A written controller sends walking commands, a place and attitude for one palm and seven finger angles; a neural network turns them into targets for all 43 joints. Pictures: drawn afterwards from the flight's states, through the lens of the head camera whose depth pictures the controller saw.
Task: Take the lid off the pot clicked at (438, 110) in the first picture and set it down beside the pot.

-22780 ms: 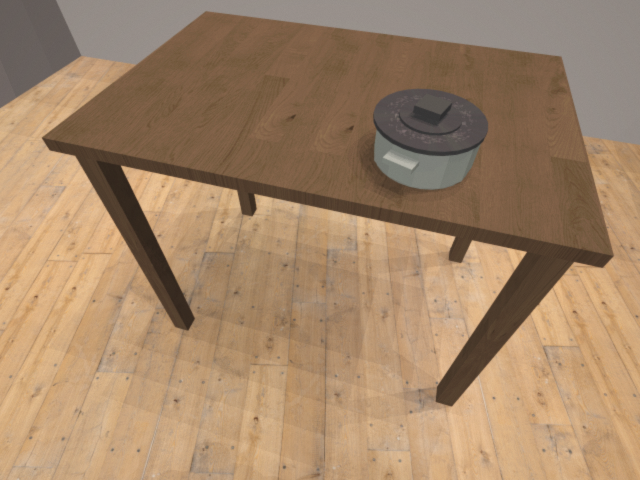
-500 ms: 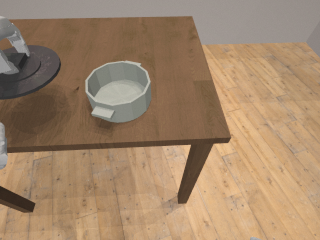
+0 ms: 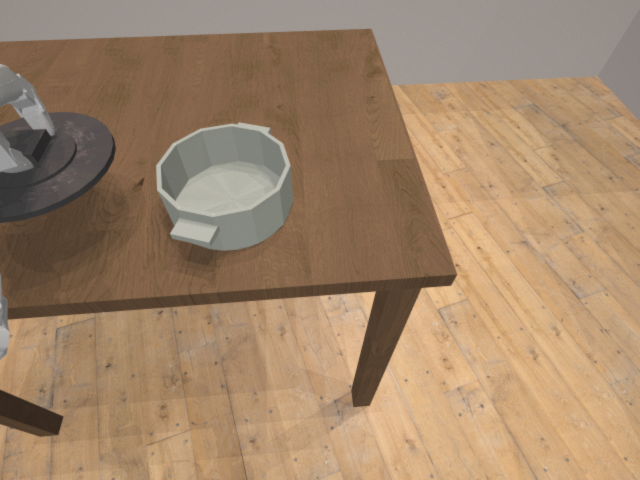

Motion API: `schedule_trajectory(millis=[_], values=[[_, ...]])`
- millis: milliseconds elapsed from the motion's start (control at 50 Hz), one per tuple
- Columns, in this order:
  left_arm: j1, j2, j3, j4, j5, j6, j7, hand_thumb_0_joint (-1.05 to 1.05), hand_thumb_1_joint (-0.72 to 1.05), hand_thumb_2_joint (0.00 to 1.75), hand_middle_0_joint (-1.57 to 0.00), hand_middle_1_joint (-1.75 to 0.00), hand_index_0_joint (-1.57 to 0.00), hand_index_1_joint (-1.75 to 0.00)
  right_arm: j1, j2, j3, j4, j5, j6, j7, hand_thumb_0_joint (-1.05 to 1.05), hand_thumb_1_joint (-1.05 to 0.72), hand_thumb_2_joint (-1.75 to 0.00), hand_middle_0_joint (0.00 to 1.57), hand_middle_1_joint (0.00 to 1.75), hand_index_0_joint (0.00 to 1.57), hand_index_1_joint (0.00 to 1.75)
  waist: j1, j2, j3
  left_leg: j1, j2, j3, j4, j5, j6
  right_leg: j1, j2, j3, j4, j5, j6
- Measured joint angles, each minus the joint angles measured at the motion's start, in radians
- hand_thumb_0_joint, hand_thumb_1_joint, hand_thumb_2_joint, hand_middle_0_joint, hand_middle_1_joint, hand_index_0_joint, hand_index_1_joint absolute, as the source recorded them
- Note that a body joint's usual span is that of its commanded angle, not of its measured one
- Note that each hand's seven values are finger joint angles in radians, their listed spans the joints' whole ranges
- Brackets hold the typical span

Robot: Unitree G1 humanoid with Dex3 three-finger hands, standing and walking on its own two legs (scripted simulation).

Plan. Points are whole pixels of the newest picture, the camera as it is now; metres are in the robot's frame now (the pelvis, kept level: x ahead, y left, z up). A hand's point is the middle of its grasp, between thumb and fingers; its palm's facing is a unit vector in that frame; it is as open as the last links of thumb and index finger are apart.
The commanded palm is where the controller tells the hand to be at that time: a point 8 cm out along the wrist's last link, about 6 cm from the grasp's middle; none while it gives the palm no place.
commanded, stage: lower the lid onto the table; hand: left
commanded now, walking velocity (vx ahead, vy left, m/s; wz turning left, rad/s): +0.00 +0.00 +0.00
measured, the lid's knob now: (21, 146) +0.48 +0.34 +0.16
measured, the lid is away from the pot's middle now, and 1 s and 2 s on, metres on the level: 0.23 0.24 0.23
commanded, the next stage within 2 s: open the fingers wide in 1.42 s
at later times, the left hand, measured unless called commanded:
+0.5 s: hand (24, 176) +0.44 +0.33 +0.15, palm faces -0.42 -0.17 -0.89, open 8.2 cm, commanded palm +0.47 +0.34 +0.22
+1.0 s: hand (26, 197) +0.44 +0.34 +0.12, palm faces -0.45 -0.19 -0.87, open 8.2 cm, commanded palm +0.47 +0.35 +0.19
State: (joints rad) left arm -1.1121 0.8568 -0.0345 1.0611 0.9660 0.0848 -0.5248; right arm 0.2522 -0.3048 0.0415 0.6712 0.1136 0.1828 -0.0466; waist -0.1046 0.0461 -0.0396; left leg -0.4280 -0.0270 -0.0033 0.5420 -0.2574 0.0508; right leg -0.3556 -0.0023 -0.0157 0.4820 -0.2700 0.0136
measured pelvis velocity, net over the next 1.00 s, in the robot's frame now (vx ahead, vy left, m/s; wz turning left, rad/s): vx -0.01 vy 0.01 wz -0.01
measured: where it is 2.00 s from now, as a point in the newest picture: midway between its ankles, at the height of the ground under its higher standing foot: outside the picture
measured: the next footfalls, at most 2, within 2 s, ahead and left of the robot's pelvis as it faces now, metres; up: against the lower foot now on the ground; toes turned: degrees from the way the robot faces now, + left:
none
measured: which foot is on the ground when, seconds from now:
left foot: down 0.00-1.00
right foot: down 0.00-1.00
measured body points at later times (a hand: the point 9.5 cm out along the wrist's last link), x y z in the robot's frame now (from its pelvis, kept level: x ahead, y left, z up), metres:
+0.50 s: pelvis -0.01 +0.01 +0.00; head +0.05 +0.01 +0.44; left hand +0.46 +0.33 +0.20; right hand +0.04 -0.27 -0.13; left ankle +0.00 +0.09 -0.73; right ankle -0.02 -0.13 -0.73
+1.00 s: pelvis -0.01 +0.01 -0.01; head +0.07 +0.02 +0.44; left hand +0.46 +0.35 +0.17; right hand +0.03 -0.27 -0.13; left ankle +0.00 +0.09 -0.73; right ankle -0.02 -0.13 -0.73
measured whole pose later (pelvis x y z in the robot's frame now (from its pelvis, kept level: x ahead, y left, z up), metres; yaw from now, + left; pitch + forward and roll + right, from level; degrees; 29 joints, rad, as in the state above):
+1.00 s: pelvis -0.01 +0.01 -0.01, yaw -1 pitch +11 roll -3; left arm -1.07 0.86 -0.04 1.16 0.97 -0.03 -0.48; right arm 0.29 -0.30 0.04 0.69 0.11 0.17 -0.08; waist -0.12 0.03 -0.05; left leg -0.54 -0.02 0.00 0.64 -0.30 0.06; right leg -0.46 0.01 -0.01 0.55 -0.29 0.03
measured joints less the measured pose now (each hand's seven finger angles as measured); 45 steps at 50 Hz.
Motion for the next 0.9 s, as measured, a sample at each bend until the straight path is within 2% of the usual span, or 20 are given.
schedule_trajectory(millis=[100,220,320,440,640,760,900], values=[[0.001,-0.001,-0.016,0.012,-0.001,-0.006,0.003,-0.02,0.26,0.82,-0.67,-0.95,-0.53,-0.89,-0.009,0.002,0.002,-0.002,0.002,-0.002,-0.006,0.01,-0.91,-0.90,0.20,0.30,0.20,0.30,0.008,-0.006,0.005,-0.010,-0.001,-0.007,0.010,0.001,0.000,-0.005,0.000,-0.007,0.003,0.002,0.000],[-0.017,-0.022,-0.070,0.020,-0.010,-0.011,0.006,-0.01,0.26,0.82,-0.67,-0.95,-0.53,-0.89,-0.007,0.004,0.000,0.012,0.002,-0.019,-0.015,0.01,-0.91,-0.89,0.20,0.30,0.20,0.30,0.020,-0.012,0.006,-0.023,-0.005,-0.019,0.019,0.004,0.001,-0.011,-0.004,-0.019,0.006,0.003,0.001],[-0.026,-0.032,-0.083,0.044,-0.015,-0.024,0.014,-0.01,0.26,0.82,-0.67,-0.95,-0.53,-0.89,-0.004,0.006,0.003,0.024,0.000,-0.029,-0.021,0.01,-0.91,-0.89,0.20,0.30,0.20,0.30,0.016,-0.014,0.001,-0.032,-0.006,-0.020,0.028,0.002,0.003,-0.018,-0.005,-0.020,0.013,0.002,0.002],[-0.041,-0.034,-0.098,0.094,-0.009,-0.029,0.019,-0.01,0.26,0.82,-0.67,-0.95,-0.53,-0.89,0.005,0.008,0.009,0.034,0.002,-0.038,-0.031,0.01,-0.91,-0.89,0.20,0.30,0.20,0.30,0.000,-0.020,0.003,-0.048,-0.003,-0.013,0.040,-0.003,0.005,-0.035,-0.002,-0.013,0.023,0.002,0.003],[-0.020,-0.002,-0.021,0.113,0.011,-0.078,0.038,-0.01,0.26,0.82,-0.67,-0.95,-0.52,-0.89,0.049,0.003,0.007,0.037,-0.002,-0.041,-0.039,0.01,-0.90,-0.89,0.20,0.30,0.20,0.30,-0.027,-0.021,-0.001,-0.074,0.004,0.006,0.057,-0.017,0.009,-0.066,0.004,0.006,0.035,-0.003,0.008],[0.008,0.013,0.003,0.102,0.012,-0.092,0.045,-0.01,0.26,0.82,-0.67,-0.95,-0.52,-0.89,0.068,0.000,-0.004,0.031,-0.004,-0.024,-0.029,0.01,-0.90,-0.89,0.20,0.30,0.20,0.30,-0.025,-0.014,-0.012,-0.087,0.005,0.011,0.069,-0.027,0.010,-0.079,0.005,0.011,0.044,-0.010,0.010],[0.033,0.006,-0.004,0.104,0.007,-0.096,0.040,-0.01,0.26,0.82,-0.67,-0.95,-0.52,-0.89,0.054,0.004,-0.005,0.022,-0.001,-0.006,-0.026,0.01,-0.90,-0.89,0.20,0.30,0.20,0.30,-0.015,-0.014,-0.012,-0.104,0.006,0.009,0.087,-0.033,0.013,-0.093,0.006,0.009,0.058,-0.015,0.012]])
